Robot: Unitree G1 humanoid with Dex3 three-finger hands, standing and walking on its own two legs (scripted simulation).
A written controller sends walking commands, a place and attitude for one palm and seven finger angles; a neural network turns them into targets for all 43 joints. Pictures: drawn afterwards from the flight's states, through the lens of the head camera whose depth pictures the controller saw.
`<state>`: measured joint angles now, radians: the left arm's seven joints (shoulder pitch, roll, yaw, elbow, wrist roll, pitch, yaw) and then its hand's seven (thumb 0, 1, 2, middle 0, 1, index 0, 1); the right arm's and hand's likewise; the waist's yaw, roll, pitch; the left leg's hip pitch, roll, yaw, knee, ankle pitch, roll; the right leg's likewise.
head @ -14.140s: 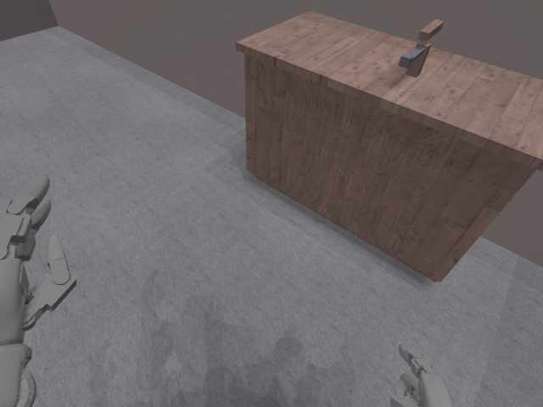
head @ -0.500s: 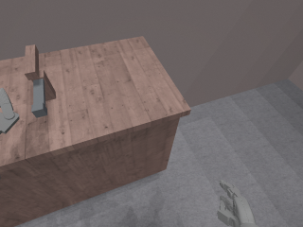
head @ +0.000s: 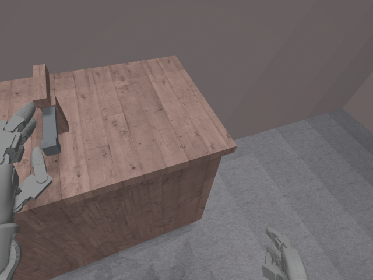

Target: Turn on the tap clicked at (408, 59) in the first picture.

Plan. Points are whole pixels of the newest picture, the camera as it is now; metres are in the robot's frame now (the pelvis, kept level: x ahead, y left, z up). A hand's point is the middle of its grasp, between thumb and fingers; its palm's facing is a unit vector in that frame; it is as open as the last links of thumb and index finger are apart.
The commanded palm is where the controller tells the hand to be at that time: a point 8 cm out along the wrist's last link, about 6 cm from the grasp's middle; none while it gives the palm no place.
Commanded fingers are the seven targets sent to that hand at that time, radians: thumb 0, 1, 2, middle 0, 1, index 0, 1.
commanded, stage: come to a stop and stand still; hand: left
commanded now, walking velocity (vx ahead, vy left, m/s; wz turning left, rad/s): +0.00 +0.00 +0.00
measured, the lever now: (51, 146) +0.34 +0.33 +0.07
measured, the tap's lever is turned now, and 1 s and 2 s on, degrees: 0 0 0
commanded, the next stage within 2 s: look again from close up in 0.26 s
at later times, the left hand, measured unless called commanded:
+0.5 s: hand (42, 184) +0.22 +0.25 +0.15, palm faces +0.38 -0.85 -0.36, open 7.4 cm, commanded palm +0.16 +0.28 +0.17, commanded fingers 0.00 0.90 0.90 -0.20 -0.30 -0.20 -0.30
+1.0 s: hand (57, 185) +0.22 +0.24 +0.14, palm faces +0.36 -0.85 -0.39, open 7.4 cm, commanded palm +0.15 +0.27 +0.17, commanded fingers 0.00 0.90 0.90 -0.20 -0.30 -0.20 -0.30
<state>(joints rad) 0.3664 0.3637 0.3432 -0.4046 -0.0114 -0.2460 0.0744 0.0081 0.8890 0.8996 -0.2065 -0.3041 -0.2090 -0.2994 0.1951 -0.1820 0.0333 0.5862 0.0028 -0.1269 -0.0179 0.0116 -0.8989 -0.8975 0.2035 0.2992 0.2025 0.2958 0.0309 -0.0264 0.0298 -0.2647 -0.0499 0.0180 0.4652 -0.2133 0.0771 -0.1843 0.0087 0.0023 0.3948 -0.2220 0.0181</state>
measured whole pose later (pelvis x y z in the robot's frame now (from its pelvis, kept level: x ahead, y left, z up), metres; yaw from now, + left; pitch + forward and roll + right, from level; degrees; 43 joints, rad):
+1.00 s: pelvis -0.01 -0.03 -0.01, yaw +1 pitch +0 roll +0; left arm 0.31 0.40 0.37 -0.32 -0.08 -0.02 0.03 0.01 0.90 0.90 -0.20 -0.30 -0.20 -0.30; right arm 0.17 -0.23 0.04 0.62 -0.01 -0.06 0.01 0.01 -0.90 -0.90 0.21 0.30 0.20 0.30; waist 0.02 0.01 -0.01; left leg -0.30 -0.05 0.01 0.54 -0.24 0.04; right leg -0.26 0.02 0.00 0.56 -0.30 -0.02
